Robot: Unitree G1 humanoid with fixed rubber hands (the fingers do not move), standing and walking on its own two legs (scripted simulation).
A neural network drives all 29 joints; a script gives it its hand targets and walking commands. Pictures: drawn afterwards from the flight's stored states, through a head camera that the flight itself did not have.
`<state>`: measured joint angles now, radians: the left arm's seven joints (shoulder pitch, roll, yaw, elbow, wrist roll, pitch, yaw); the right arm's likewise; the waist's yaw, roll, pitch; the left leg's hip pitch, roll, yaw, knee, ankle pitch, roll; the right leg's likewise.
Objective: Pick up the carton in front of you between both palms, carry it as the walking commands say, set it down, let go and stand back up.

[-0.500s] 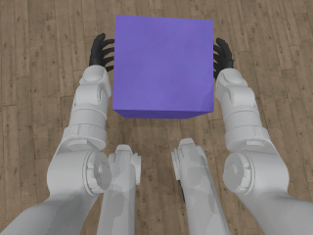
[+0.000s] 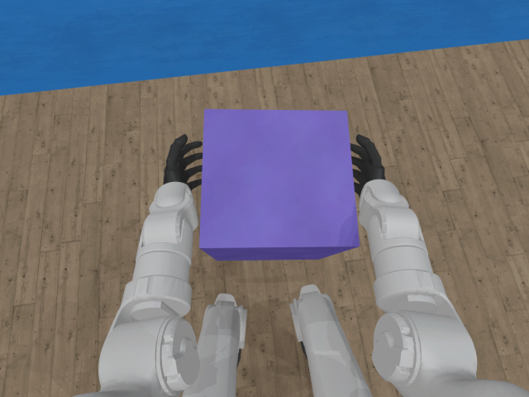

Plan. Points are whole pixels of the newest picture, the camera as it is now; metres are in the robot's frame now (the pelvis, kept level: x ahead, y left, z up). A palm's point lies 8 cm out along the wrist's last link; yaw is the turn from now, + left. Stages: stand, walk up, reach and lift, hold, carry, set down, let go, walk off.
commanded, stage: reach and lift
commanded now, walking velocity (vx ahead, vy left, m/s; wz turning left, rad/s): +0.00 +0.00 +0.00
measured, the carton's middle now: (271, 197) +0.43 -0.03 -0.12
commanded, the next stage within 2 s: hold in 1.84 s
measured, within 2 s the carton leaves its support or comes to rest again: neither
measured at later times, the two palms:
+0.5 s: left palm (124, 185) +0.38 +0.14 +0.10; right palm (409, 171) +0.37 -0.16 +0.10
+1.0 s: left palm (39, 162) +0.35 +0.14 +0.22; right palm (478, 141) +0.35 -0.16 +0.21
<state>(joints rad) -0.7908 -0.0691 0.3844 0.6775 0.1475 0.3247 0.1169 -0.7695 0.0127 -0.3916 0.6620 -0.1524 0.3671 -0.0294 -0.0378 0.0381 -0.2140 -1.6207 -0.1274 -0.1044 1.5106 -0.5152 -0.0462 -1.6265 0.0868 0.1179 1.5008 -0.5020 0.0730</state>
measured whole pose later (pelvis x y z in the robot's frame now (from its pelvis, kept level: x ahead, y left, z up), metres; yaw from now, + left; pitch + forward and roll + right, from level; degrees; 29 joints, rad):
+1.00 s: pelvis +0.06 +0.00 +0.19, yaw +0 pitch -3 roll +0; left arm -0.28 -0.16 0.29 0.41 0.26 0.59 0.02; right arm -0.27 0.15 -0.25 0.41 -0.27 0.62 0.00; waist -0.01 0.00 -0.06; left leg -0.18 -0.05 -0.16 0.48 -0.24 -0.01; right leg -0.19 0.04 0.14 0.47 -0.23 0.02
